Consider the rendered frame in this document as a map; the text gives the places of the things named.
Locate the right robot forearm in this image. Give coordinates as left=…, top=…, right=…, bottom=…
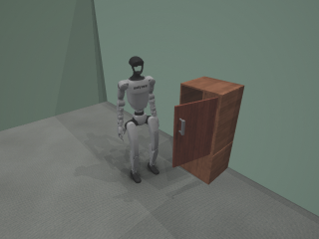
left=116, top=101, right=124, bottom=126

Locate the cupboard door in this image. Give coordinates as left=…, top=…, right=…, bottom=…
left=172, top=97, right=218, bottom=168

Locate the handle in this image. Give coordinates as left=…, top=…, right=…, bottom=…
left=179, top=119, right=185, bottom=135

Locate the robot left foot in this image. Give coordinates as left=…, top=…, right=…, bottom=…
left=148, top=163, right=160, bottom=175

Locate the right robot upper arm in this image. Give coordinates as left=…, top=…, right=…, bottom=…
left=117, top=80, right=129, bottom=107

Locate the left robot upper arm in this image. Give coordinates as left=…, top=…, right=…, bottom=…
left=146, top=76, right=156, bottom=101

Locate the left robot forearm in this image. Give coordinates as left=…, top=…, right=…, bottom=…
left=149, top=99, right=157, bottom=117

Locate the robot right shin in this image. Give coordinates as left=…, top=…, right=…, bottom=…
left=130, top=151, right=140, bottom=174

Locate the right robot hand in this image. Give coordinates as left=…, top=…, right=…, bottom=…
left=117, top=125, right=126, bottom=141

